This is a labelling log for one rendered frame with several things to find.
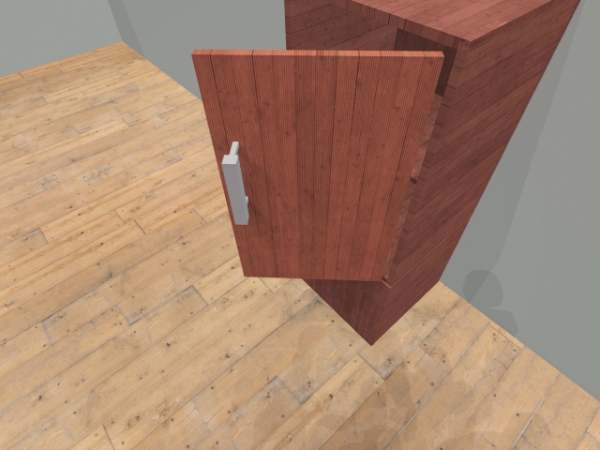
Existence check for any cupboard door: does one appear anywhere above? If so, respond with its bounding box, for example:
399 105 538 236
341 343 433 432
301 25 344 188
191 49 444 281

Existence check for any handle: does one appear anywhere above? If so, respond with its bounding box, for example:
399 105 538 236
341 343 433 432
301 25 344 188
221 142 249 225

